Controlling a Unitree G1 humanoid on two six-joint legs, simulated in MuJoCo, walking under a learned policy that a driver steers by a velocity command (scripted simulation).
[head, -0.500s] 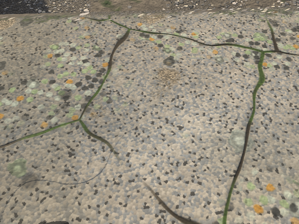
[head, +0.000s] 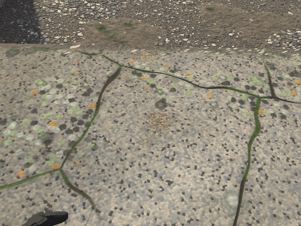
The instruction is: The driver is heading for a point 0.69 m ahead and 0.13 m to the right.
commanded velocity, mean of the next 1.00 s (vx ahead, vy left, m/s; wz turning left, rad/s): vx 0.46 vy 0.00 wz -0.03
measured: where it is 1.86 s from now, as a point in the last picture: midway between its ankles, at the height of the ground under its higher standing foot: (143, 181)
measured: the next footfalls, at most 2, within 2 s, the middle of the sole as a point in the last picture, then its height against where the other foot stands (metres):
right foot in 0.12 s outside the picture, level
left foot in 0.62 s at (115, 218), level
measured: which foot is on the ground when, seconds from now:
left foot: down 0.00-0.10, up 0.12-0.60, down 0.62-1.00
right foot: up 0.00-0.10, down 0.12-0.62, up 0.64-1.00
